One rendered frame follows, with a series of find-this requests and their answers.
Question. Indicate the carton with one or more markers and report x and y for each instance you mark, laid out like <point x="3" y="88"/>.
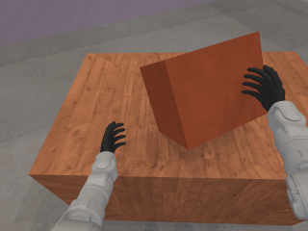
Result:
<point x="197" y="96"/>

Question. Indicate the robot right hand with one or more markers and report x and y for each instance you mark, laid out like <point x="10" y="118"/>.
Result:
<point x="271" y="89"/>

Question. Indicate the right robot forearm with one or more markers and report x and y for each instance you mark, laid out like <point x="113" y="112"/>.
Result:
<point x="290" y="135"/>

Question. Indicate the left robot forearm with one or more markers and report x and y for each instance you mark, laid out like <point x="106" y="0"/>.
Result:
<point x="94" y="196"/>

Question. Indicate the pedestal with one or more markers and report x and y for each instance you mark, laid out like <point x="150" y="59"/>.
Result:
<point x="235" y="178"/>

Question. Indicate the robot left upper arm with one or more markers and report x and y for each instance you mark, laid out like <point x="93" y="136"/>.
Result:
<point x="66" y="224"/>

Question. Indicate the robot left hand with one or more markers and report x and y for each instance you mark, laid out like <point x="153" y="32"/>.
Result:
<point x="109" y="140"/>

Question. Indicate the robot right upper arm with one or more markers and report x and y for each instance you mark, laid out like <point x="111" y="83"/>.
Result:
<point x="297" y="192"/>

